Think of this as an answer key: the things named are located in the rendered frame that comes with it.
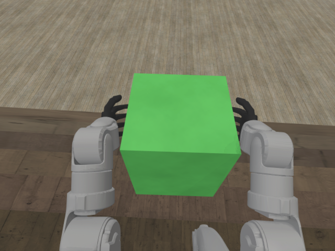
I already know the right robot forearm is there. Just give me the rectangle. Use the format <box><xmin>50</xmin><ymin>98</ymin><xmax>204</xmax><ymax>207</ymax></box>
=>
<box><xmin>240</xmin><ymin>120</ymin><xmax>306</xmax><ymax>251</ymax></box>

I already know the carton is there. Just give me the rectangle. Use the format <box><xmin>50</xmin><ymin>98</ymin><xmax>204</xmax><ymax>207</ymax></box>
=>
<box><xmin>120</xmin><ymin>73</ymin><xmax>241</xmax><ymax>197</ymax></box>

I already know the right robot thigh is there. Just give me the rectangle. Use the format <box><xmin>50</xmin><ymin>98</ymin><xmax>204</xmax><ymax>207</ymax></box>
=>
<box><xmin>192</xmin><ymin>227</ymin><xmax>229</xmax><ymax>251</ymax></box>

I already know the robot left upper arm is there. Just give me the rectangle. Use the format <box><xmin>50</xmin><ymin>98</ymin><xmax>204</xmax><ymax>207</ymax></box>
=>
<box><xmin>60</xmin><ymin>216</ymin><xmax>121</xmax><ymax>251</ymax></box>

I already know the robot right upper arm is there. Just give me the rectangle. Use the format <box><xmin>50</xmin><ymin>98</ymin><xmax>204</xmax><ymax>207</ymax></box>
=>
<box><xmin>240</xmin><ymin>220</ymin><xmax>305</xmax><ymax>251</ymax></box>

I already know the right robot hand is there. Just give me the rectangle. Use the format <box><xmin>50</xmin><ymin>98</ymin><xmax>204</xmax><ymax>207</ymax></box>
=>
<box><xmin>232</xmin><ymin>97</ymin><xmax>258</xmax><ymax>141</ymax></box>

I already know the left robot forearm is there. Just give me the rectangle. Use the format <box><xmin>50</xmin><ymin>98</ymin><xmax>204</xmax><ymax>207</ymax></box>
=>
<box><xmin>59</xmin><ymin>117</ymin><xmax>120</xmax><ymax>251</ymax></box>

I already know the left robot hand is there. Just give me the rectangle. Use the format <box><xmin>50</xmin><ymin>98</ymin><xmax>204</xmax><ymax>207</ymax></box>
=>
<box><xmin>102</xmin><ymin>95</ymin><xmax>128</xmax><ymax>137</ymax></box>

